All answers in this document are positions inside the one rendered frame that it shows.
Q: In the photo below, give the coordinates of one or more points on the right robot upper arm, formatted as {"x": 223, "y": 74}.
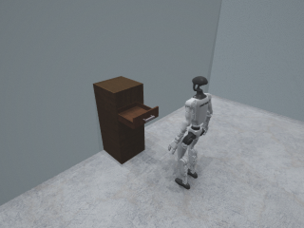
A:
{"x": 210, "y": 107}

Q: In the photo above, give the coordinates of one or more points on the cabinet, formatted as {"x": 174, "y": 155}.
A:
{"x": 119, "y": 140}

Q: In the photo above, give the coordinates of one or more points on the right robot shin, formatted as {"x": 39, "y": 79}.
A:
{"x": 192, "y": 160}

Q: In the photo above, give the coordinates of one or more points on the handle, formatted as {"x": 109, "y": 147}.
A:
{"x": 149, "y": 119}

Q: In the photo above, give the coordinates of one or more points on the robot left hand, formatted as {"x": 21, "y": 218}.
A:
{"x": 173, "y": 145}

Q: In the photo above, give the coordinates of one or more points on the left robot upper arm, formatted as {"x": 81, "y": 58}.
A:
{"x": 189, "y": 105}

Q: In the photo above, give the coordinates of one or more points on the robot left forearm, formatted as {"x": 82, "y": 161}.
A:
{"x": 182, "y": 131}

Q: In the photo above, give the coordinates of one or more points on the drawer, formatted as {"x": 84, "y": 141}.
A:
{"x": 135, "y": 114}

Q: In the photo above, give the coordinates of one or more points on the robot right hand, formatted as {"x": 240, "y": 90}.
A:
{"x": 206, "y": 127}

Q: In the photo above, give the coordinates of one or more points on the humanoid robot head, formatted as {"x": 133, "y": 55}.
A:
{"x": 200, "y": 81}

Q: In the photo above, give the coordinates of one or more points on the robot right forearm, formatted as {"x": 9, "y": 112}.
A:
{"x": 207, "y": 119}

